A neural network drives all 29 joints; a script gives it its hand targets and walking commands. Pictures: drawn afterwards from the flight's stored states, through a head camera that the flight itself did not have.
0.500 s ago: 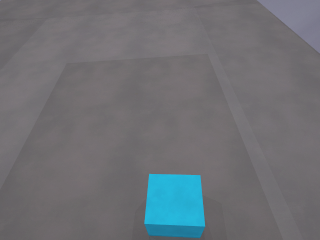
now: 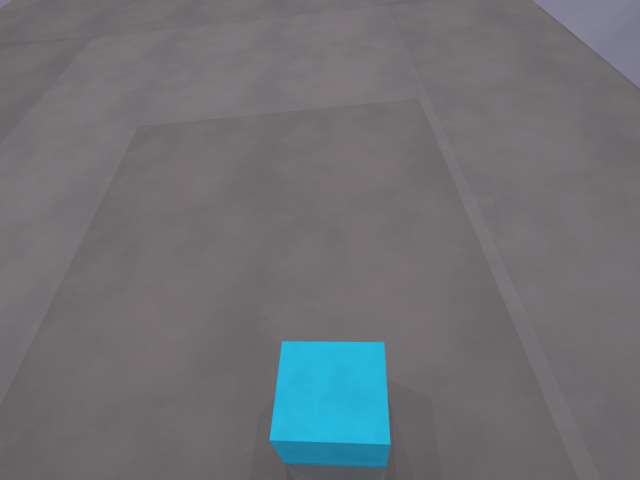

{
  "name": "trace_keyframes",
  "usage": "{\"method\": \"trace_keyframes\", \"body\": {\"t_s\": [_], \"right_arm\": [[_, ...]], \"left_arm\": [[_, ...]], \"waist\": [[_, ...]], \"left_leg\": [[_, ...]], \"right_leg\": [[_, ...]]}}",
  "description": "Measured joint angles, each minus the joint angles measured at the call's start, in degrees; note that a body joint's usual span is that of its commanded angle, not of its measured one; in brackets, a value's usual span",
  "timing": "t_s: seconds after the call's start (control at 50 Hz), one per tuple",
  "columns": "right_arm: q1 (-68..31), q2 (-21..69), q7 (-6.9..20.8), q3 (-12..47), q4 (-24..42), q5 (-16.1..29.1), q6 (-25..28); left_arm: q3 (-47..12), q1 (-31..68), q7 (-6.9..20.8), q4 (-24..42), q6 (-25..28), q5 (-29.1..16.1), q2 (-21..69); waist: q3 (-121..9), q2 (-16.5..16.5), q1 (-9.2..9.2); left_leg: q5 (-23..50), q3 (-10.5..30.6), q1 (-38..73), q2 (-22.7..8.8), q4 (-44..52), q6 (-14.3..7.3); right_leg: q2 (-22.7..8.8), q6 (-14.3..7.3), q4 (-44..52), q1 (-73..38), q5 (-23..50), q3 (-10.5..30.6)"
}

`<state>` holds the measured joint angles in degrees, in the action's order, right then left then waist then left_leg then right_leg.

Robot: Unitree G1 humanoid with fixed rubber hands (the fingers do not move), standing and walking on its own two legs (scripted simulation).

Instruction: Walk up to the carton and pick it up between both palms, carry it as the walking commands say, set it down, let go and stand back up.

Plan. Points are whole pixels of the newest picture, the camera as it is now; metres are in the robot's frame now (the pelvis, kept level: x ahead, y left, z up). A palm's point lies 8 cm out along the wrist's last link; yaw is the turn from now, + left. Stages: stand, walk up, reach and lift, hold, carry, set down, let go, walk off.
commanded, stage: walk up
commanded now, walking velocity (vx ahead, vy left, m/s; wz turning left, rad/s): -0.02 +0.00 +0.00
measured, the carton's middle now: (333, 403) +0.46 +0.05 -0.65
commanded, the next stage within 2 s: stand in 0.96 s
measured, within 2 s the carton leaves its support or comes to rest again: neither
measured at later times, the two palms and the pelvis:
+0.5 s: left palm out of the picture -0.04 +0.28 -0.12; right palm out of the picture +0.01 -0.23 -0.14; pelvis -0.02 +0.02 +0.01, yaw +1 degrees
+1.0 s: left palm out of the picture -0.04 +0.26 -0.12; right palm out of the picture -0.03 -0.18 -0.15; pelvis -0.02 +0.04 +0.01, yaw +0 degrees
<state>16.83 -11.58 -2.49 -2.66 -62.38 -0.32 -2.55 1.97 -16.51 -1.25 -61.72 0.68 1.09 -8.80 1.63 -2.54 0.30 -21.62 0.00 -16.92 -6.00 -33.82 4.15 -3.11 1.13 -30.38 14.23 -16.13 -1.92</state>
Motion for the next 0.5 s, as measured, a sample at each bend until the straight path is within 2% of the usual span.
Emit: {"method": "trace_keyframes", "body": {"t_s": [0.04, 0.12, 0.16, 0.24, 0.3, 0.34, 0.38, 0.42, 0.46, 0.5], "right_arm": [[-0.03, -0.43, 0.39, 0.05, 0.23, 0.2, -0.24], [0.18, -0.06, 0.62, 0.34, 0.49, 0.36, 0.92], [0.55, 0.18, 0.48, 0.6, 0.45, 0.22, 1.52], [0.49, 2.05, 0.31, 0.73, 0.09, 0.3, 2.15], [0.37, 2.07, 0.45, 0.69, 0.13, 0.24, 1.99], [0.35, 1.1, 0.98, 0.12, 0.93, -0.04, 1.05], [-0.29, -0.29, 1.37, -0.42, 1.98, -0.42, -0.19], [-1.4, -1.49, 1.62, -0.71, 3.13, -0.53, -0.52], [-1.97, -1.98, 1.96, -0.6, 4.13, -0.34, -0.14], [-2.15, -1.9, 2.02, -0.02, 4.18, -0.09, 0.41]], "left_arm": [[-0.5, -0.17, 0.05, 0.29, -0.12, 0.2, 0.95], [-0.64, 1.41, -0.41, 0.93, 0.28, -0.39, 1.14], [-0.74, 2.02, -0.46, 1.13, 0.38, -0.51, 0.83], [-0.74, 2.64, -0.54, 1.01, -0.18, -0.51, -0.76], [-0.9, 2.62, -0.66, 0.92, -0.44, -0.4, -0.57], [-0.96, 2.63, -1.2, 0.91, -0.64, -0.06, -0.16], [-0.7, 2.0, -1.73, 0.51, -0.84, 0.27, -0.35], [-0.09, 0.89, -1.86, -0.28, -1.15, 0.42, -1.21], [0.59, 0.27, -1.8, -0.93, -1.49, 0.53, -2.53], [0.98, 0.19, -1.34, -1.21, -1.45, 0.79, -3.81]], "waist": [[-0.74, 0.22, -0.51], [-0.18, 0.68, 0.05], [0.2, 0.68, 0.03], [0.84, 3.8, -0.47], [0.75, 3.46, -0.62], [0.61, 2.22, -0.83], [0.5, 1.76, -1.51], [0.55, 1.9, -1.87], [0.47, 2.25, -1.31], [0.42, 2.53, -0.94]], "left_leg": [[0.59, -0.94, 0.24, 1.78, -1.01, -0.56], [3.62, -2.12, 2.29, 3.32, 2.95, -1.22], [8.57, -2.77, 5.02, 3.23, 8.52, -1.74], [8.88, -3.61, 7.13, 3.86, 10.62, -2.51], [9.23, -3.46, 7.44, 3.53, 11.05, -2.27], [6.98, -3.57, 5.01, 3.72, 7.01, -1.48], [0.88, -3.35, 0.18, 5.23, -4.01, -0.42], [-0.83, -2.99, -3.45, 6.15, -12.04, -0.25], [0.06, -2.36, -4.98, 5.86, -13.39, -0.36], [1.85, -1.76, -3.7, 4.72, -8.14, -0.78]], "right_leg": [[-0.1, -0.11, 2.8, -0.85, 1.18, 0.67], [0.52, -0.66, 5.78, -2.07, 2.98, -0.52], [1.31, -0.8, 4.67, -1.86, 2.35, -1.23], [0.54, -1.02, 3.63, -2.35, 2.4, -1.07], [0.85, -1.05, 4.65, -3.04, 2.43, -1.36], [0.48, -0.87, 4.28, -2.29, 2.48, -1.71], [-0.96, -0.29, 3.88, -1.02, 2.75, -1.03], [-2.57, 0.63, 4.67, -0.28, 3.78, 0.11], [-3.86, 1.44, 5.67, 0.11, 4.71, 0.28], [-4.45, 2.17, 6.04, 0.27, 5.13, -0.06]]}}
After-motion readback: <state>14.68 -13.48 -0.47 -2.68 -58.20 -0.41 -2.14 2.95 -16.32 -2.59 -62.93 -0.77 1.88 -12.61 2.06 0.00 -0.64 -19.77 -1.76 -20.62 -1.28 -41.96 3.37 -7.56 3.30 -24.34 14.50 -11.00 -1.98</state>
